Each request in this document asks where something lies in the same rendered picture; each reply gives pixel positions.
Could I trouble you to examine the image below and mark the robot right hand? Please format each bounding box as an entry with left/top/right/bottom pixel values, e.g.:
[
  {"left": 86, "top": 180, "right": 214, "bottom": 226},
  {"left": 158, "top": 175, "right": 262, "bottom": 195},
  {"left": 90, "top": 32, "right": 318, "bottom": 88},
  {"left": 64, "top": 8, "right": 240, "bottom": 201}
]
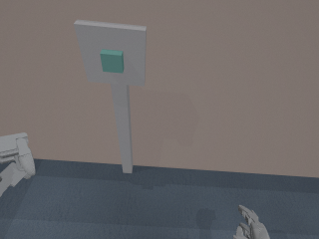
[{"left": 233, "top": 205, "right": 270, "bottom": 239}]

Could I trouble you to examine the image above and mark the panel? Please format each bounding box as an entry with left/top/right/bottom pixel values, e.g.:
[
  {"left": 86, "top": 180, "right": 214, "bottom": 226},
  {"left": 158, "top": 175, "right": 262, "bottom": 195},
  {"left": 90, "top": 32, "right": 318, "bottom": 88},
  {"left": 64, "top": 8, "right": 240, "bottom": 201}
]
[{"left": 74, "top": 19, "right": 147, "bottom": 173}]

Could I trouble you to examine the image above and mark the button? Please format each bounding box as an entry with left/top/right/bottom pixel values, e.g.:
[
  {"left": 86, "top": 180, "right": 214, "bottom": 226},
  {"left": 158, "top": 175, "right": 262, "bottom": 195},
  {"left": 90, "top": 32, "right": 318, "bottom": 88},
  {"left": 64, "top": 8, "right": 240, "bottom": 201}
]
[{"left": 100, "top": 49, "right": 125, "bottom": 74}]

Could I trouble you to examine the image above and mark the robot left hand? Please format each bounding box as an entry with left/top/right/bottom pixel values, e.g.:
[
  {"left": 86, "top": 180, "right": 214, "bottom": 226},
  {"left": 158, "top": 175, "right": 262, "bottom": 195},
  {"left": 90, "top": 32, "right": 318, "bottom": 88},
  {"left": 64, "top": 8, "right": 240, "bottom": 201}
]
[{"left": 0, "top": 132, "right": 36, "bottom": 197}]

